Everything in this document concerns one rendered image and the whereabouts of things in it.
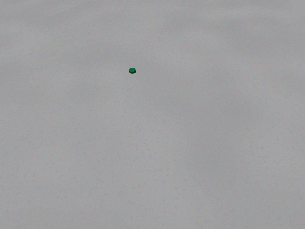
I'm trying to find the tin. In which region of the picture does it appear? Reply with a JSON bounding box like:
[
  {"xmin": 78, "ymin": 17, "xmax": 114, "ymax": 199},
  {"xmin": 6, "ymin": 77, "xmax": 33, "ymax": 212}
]
[{"xmin": 129, "ymin": 68, "xmax": 136, "ymax": 74}]

